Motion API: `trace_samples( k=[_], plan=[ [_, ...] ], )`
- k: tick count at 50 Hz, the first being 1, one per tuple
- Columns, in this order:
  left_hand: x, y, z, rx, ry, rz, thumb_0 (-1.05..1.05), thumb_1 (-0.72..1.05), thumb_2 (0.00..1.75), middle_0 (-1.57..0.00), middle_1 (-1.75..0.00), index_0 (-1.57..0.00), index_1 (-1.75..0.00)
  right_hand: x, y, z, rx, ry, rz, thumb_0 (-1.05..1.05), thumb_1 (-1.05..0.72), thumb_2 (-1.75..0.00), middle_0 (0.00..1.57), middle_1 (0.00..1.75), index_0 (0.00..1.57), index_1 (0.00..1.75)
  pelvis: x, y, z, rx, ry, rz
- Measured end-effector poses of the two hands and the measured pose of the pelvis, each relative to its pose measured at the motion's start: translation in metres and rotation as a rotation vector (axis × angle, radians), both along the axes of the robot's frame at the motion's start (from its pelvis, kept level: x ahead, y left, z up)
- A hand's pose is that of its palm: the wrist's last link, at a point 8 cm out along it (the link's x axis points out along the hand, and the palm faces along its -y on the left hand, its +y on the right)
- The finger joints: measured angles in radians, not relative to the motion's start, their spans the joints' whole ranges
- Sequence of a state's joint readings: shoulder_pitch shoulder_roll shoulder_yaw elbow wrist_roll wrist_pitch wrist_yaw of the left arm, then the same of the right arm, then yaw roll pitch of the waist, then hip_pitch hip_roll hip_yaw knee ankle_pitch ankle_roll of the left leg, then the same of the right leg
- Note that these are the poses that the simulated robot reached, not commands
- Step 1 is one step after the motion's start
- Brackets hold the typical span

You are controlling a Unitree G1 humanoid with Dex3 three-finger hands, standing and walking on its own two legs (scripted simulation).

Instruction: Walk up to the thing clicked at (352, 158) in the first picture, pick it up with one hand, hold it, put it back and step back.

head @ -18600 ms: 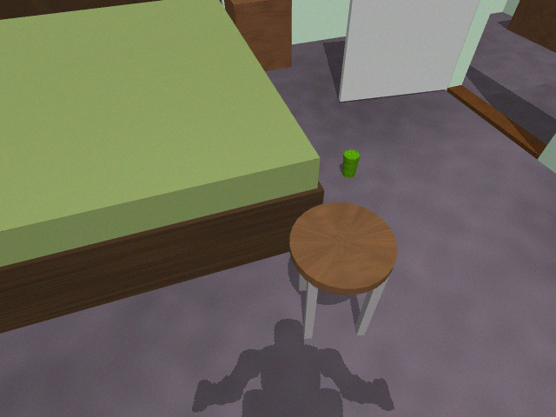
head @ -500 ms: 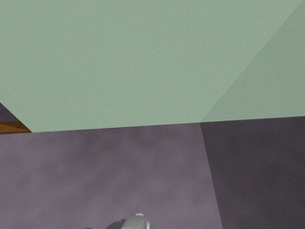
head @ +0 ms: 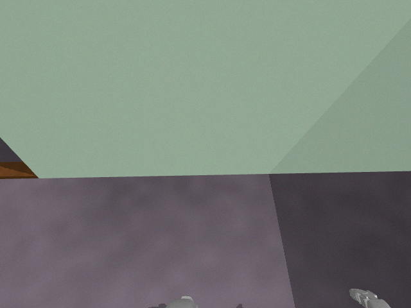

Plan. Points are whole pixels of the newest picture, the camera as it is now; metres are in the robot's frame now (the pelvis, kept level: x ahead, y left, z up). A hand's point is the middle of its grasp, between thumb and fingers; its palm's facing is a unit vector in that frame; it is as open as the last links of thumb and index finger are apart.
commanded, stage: walk up
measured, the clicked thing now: out of the picture -0.13 +1.36 -0.69
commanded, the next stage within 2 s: stand in 1.26 s
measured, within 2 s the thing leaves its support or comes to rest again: neither
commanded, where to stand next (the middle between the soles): +0.08 +0.02 m, yaw +0 degrees
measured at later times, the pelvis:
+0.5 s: pelvis +0.01 +0.01 +0.02, yaw +2 degrees
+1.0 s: pelvis +0.03 +0.00 +0.03, yaw +3 degrees
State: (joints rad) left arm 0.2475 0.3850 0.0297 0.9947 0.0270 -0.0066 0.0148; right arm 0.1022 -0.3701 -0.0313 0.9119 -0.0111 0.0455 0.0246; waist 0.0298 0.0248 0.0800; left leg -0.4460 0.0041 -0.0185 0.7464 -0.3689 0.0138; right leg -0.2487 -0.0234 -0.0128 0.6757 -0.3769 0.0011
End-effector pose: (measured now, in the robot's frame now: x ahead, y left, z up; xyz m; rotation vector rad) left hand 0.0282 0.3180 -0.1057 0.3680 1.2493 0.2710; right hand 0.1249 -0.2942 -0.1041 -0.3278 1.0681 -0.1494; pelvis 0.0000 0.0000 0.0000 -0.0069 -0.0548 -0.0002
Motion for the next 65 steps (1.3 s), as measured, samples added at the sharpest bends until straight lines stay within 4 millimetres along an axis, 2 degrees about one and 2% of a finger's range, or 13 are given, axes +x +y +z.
trace_samples(
  k=[2, 5, 11, 17, 24, 34, 44, 56, 65],
  plan=[
    [-0.008, 0.003, 0.005, 0.012, 0.021, 0.011, 0.01, 0.91, 0.90, -0.21, -0.30, -0.20, -0.30, -0.006, -0.002, -0.001, 0.006, 0.013, -0.008, 0.00, -0.91, -0.90, 0.20, 0.30, 0.20, 0.30, 0.001, 0.001, 0.002, 0.006, 0.001, 0.001],
    [-0.007, 0.009, 0.006, 0.015, 0.021, 0.018, 0.01, 0.91, 0.90, -0.21, -0.30, -0.20, -0.30, -0.017, -0.003, -0.006, -0.003, 0.049, -0.017, 0.00, -0.91, -0.90, 0.20, 0.30, 0.20, 0.30, 0.000, 0.006, 0.002, -0.001, 0.003, 0.022],
    [0.013, 0.009, 0.008, -0.020, -0.027, -0.003, 0.01, 0.91, 0.90, -0.21, -0.30, -0.20, -0.30, -0.042, 0.008, -0.005, 0.004, 0.128, -0.024, 0.00, -0.91, -0.90, 0.20, 0.30, 0.20, 0.30, -0.004, 0.012, 0.010, -0.003, -0.004, 0.018],
    [0.039, 0.002, 0.006, -0.061, -0.071, -0.021, 0.01, 0.91, 0.90, -0.21, -0.30, -0.20, -0.30, -0.050, 0.017, 0.003, 0.012, 0.150, -0.029, 0.00, -0.91, -0.90, 0.20, 0.30, 0.20, 0.30, 0.002, 0.012, 0.016, -0.008, 0.003, 0.022],
    [0.055, -0.008, 0.007, -0.086, -0.086, -0.019, 0.01, 0.91, 0.90, -0.21, -0.30, -0.20, -0.30, -0.041, 0.014, 0.010, 0.004, 0.141, -0.032, 0.00, -0.91, -0.90, 0.20, 0.30, 0.20, 0.30, 0.009, 0.009, 0.021, -0.012, 0.010, 0.030],
    [0.053, -0.012, 0.011, -0.072, -0.038, 0.011, 0.01, 0.91, 0.90, -0.21, -0.30, -0.20, -0.30, -0.015, 0.003, 0.011, -0.006, 0.129, -0.030, 0.00, -0.91, -0.90, 0.20, 0.30, 0.20, 0.30, 0.020, 0.003, 0.024, -0.010, 0.020, 0.039],
    [0.058, -0.012, 0.014, -0.056, -0.021, 0.038, 0.01, 0.91, 0.90, -0.21, -0.30, -0.20, -0.30, 0.001, 0.002, 0.007, 0.002, 0.142, -0.026, 0.00, -0.91, -0.90, 0.20, 0.30, 0.20, 0.30, 0.031, -0.001, 0.025, -0.005, 0.021, 0.045],
    [0.073, -0.015, 0.014, -0.065, -0.046, 0.035, 0.01, 0.91, 0.90, -0.21, -0.30, -0.20, -0.30, 0.007, 0.007, 0.008, 0.006, 0.139, -0.028, 0.00, -0.91, -0.90, 0.20, 0.30, 0.20, 0.30, 0.036, 0.000, 0.025, -0.001, 0.014, 0.045],
    [0.074, -0.014, 0.013, -0.073, -0.045, 0.029, 0.01, 0.91, 0.90, -0.21, -0.30, -0.20, -0.30, 0.003, 0.008, 0.011, -0.001, 0.143, -0.030, 0.00, -0.91, -0.90, 0.20, 0.30, 0.20, 0.30, 0.035, 0.002, 0.026, 0.001, 0.014, 0.042]
  ],
)
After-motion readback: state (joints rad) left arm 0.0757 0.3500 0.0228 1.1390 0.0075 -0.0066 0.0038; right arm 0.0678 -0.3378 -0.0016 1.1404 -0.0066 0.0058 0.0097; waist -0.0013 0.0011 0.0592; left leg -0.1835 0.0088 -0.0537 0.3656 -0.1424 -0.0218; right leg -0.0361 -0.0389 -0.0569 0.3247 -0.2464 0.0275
